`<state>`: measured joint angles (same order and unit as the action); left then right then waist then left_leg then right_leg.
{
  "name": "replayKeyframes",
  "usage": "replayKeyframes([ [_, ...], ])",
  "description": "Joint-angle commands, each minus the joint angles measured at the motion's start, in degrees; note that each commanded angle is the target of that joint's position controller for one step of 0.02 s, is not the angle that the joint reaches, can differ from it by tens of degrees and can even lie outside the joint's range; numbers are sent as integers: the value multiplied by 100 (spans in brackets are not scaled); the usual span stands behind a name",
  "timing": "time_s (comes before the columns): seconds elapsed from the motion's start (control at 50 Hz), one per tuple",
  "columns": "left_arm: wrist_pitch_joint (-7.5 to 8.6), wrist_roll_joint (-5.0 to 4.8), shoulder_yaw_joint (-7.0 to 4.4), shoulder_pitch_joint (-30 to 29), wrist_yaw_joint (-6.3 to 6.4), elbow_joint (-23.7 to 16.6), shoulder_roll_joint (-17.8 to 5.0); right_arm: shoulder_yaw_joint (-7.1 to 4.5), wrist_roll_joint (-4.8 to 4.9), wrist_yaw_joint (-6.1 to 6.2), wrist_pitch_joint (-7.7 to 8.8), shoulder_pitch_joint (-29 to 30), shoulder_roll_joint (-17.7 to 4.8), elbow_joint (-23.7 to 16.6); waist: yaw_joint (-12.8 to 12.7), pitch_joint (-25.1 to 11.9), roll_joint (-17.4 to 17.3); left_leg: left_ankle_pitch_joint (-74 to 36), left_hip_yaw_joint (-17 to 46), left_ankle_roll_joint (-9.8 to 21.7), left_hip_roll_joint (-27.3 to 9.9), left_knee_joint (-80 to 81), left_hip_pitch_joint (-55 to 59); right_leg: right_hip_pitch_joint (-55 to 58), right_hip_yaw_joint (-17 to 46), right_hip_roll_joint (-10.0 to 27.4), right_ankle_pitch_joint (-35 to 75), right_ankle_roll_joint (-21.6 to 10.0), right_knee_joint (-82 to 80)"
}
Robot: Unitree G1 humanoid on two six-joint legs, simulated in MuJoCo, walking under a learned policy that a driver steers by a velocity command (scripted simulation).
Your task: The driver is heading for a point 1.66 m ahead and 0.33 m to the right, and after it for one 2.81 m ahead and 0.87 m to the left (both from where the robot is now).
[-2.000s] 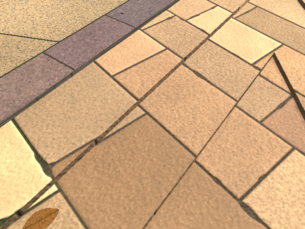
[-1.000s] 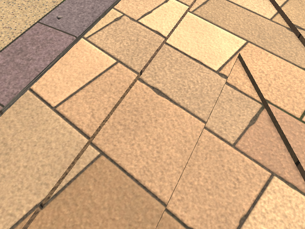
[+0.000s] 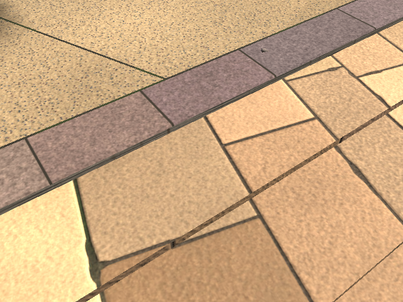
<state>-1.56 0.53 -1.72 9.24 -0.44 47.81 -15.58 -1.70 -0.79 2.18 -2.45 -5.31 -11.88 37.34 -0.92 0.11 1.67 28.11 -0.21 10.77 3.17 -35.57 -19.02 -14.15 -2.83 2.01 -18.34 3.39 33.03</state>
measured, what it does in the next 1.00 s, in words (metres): walks ahead: right foot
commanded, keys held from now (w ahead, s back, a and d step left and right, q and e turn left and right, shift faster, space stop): no key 0.24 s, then w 0.76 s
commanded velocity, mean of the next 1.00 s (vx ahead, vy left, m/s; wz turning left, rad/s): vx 0.27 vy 0.00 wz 0.02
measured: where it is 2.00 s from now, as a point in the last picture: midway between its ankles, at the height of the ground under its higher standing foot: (225, 214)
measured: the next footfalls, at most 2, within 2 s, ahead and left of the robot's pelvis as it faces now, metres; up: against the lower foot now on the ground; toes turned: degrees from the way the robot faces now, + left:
right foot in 0.62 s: +0.13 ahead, -0.12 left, +0.00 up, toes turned -3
left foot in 1.08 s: +0.49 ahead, +0.09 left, +0.04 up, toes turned +3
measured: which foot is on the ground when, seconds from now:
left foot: down 0.00-0.62, up 0.64-1.00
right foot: down 0.00-0.30, up 0.32-0.60, down 0.62-1.00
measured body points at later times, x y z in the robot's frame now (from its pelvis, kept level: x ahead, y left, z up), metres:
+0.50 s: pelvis +0.03 +0.01 +0.01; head +0.04 +0.01 +0.46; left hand +0.16 +0.27 -0.11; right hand +0.02 -0.26 -0.13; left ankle -0.02 +0.13 -0.73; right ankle +0.03 -0.11 -0.70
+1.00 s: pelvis +0.24 -0.03 +0.01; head +0.27 -0.04 +0.46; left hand +0.17 +0.21 -0.13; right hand +0.47 -0.23 -0.08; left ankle +0.44 +0.11 -0.66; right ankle +0.09 -0.12 -0.73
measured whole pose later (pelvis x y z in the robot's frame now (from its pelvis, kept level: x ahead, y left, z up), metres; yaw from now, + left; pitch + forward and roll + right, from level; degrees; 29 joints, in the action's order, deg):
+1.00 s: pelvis +0.24 -0.03 +0.01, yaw -1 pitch +3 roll +0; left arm 3.7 -0.5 -0.1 26.2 0.4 58.0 -10.4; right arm 0.3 1.0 -1.5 4.8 -0.1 -11.5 41.5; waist -4.5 0.4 -1.4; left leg 5.1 -4.0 2.0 -5.4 -48.1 -46.0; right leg 6.2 -2.1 -1.2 -16.4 -1.6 7.0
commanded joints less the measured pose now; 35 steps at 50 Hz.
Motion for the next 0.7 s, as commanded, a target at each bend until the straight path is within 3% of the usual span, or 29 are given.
replayKeyframes([
  [0.02,84,229,41,618,-88,-79,-503,-83,-26,36,43,-611,-163,38,285,-306,623,607,278,-714,-273,-1251,-1086,1079,1615,1250,1744,-596,-994],
  [0.04,168,278,-84,21,-70,-164,-927,-221,119,67,-12,-327,-711,-161,215,67,1294,545,465,-934,-492,-1301,-648,-623,2697,2119,283,-1664,-1867],
  [0.06,269,260,-28,-696,18,-364,-702,-312,176,123,-44,70,-1053,-169,220,579,1074,-82,515,-1069,-640,-1782,-401,-1137,2573,1863,-659,-1650,-2239],
  [0.1,350,241,56,-790,157,-247,-419,-323,106,159,-82,61,-842,15,185,522,865,-158,485,-1173,-653,-2082,-478,-1009,2075,1446,-1012,-1314,-2259],
  [0.18,328,5,64,-454,212,121,-257,-199,34,32,102,-350,-322,460,164,36,479,-697,172,-1285,-702,-286,200,-146,967,789,323,-1008,-1491],
  [0.2,311,-39,60,-346,198,191,-230,-192,4,6,155,-421,-319,574,169,-111,293,-1317,65,-1266,-599,501,501,79,781,642,626,-921,-1224],
  [0.24,332,-87,5,-14,174,339,-291,-260,-18,-15,188,-458,-691,734,-9,-413,-128,-3012,449,-1144,-733,986,975,404,661,490,1344,-687,-862],
  [0.26,331,-30,2,91,181,429,-235,-227,-15,-13,164,-734,-683,810,-40,-622,-111,-3301,531,-1024,-797,1051,1207,407,480,309,908,-625,-671],
  [0.28,287,29,45,433,154,486,44,-310,106,-21,143,-842,-994,994,-360,-482,-1004,-1668,531,-623,-783,937,863,276,99,-90,-106,-508,-828],
  [0.3,272,84,10,105,139,480,-116,-335,223,-49,142,-955,-910,956,-35,-199,-860,-174,708,-320,-809,1202,689,100,-134,-334,-701,-387,-333],
  [0.32,271,6,-39,-227,140,363,-156,-371,153,-62,170,-1198,-1016,1061,157,174,-1113,1607,1419,-79,-1176,1829,441,-392,-355,-500,-924,-327,289],
  [0.34,314,-104,-64,-523,176,239,-144,-417,94,-36,228,-1309,-1219,1100,247,564,-1267,2240,2178,152,-1532,2360,361,-875,-370,-529,-970,-371,798],
  [0.36,381,-194,-94,-713,173,113,-204,-420,94,-10,327,-1411,-1252,1147,325,862,-1439,2203,2829,397,-1937,2669,410,-1362,-101,-395,-963,-486,1160],
  [0.4,515,-270,-146,-875,96,10,-254,-376,67,11,544,-1656,-1126,1248,421,862,-1328,1380,3242,574,-2306,2718,1188,-2401,422,-17,-1417,-663,2002],
  [0.46,687,-249,-127,-906,-62,52,-152,-363,189,9,624,-1568,-1069,1246,371,480,-733,218,2344,234,-1955,2631,1725,-2309,308,154,-867,-717,1281],
  [0.52,696,-183,-80,-753,-144,172,-52,-394,200,-42,575,-1451,-1202,1250,261,318,-864,-515,1403,86,-1488,2526,972,-871,-166,-141,-140,-501,302],
  [0.58,595,-216,-191,190,-78,553,-300,-374,195,-97,544,-1411,-1180,1248,-200,197,-789,-672,1064,-76,-1330,1917,-61,896,-413,-453,596,-422,-349],
  [0.6,568,-241,-270,657,-29,662,-465,-315,154,-113,569,-1318,-1043,1225,-472,38,-714,-1159,864,-242,-1204,1292,-363,1535,-243,-366,515,-518,-461],
  [0.62,583,-217,-395,1359,27,765,-881,-206,113,-150,613,-1111,-687,1115,-783,-184,143,-1406,251,-617,-720,-633,-1037,2277,1099,553,25,-858,-1072],
  [0.64,593,-125,-533,2003,5,857,-1585,-108,148,-110,752,-1246,-285,846,-754,-743,1740,124,-80,-952,-74,-2681,-2464,3140,3994,2038,-926,-1827,-2004],
  [0.66,675,-85,-402,1635,-31,809,-1155,-201,320,-101,830,-1174,-712,869,-631,-400,959,244,518,-913,-349,-3979,-3113,2798,4691,2268,-1870,-2174,-2332],
  [0.68,727,-84,-294,1197,-52,687,-811,-226,411,-141,885,-930,-856,798,-459,181,622,-256,571,-759,-627,-4500,-3652,2452,4019,2093,-1930,-2023,-2323],
  [0.7,746,-52,-202,897,-85,615,-567,-206,352,-158,905,-847,-809,838,-322,357,372,-780,471,-695,-831,-4662,-3665,2096,3268,1777,-1348,-1816,-2316],
])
